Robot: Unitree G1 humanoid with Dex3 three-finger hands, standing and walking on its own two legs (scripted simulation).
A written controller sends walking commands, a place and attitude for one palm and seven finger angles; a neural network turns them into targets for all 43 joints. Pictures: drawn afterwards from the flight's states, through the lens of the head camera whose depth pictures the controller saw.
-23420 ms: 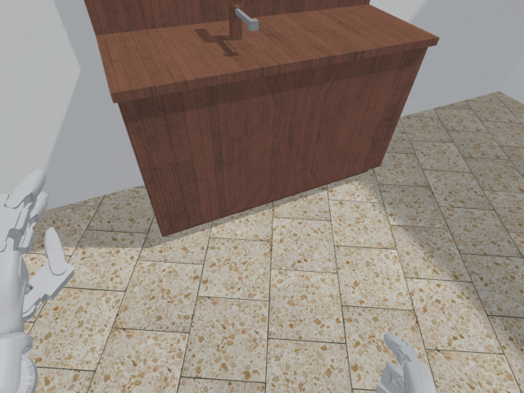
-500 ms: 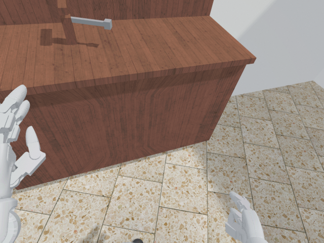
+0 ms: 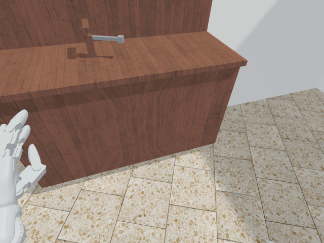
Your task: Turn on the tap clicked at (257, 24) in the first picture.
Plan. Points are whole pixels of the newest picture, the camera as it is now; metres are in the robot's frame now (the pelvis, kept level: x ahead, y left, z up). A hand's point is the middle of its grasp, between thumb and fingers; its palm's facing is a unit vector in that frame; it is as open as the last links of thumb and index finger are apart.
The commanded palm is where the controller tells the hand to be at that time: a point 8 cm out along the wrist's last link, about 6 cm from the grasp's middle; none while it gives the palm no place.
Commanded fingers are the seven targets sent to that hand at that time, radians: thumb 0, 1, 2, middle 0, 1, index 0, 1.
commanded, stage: stop stepping back and stand still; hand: left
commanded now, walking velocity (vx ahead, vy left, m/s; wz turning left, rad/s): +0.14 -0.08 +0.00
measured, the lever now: (120, 39) +0.96 +0.25 +0.11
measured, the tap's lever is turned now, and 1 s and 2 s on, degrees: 67 67 67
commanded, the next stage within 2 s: stand and check the lever's angle in 0.32 s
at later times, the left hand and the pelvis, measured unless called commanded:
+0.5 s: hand (46, 164) +0.22 +0.24 +0.16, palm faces +0.40 -0.84 -0.36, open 7.4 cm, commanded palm +0.17 +0.28 +0.17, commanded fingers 0.00 0.90 0.90 -0.20 -0.30 -0.20 -0.30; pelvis +0.00 +0.00 -0.01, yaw -1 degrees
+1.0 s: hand (51, 151) +0.25 +0.25 +0.16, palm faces +0.36 -0.84 -0.40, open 7.4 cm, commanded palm +0.20 +0.29 +0.17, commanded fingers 0.00 0.90 0.90 -0.20 -0.30 -0.20 -0.30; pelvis +0.04 +0.01 +0.00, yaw -1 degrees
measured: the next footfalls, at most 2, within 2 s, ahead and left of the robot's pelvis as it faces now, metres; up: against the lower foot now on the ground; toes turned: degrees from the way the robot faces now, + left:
left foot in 0.06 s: +0.08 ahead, +0.12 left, +0.00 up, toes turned +3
right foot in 0.30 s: +0.08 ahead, -0.09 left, +0.00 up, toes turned -6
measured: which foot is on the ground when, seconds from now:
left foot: up 0.00-0.04, down 0.06-1.00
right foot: down 0.00-0.06, up 0.08-0.28, down 0.30-1.00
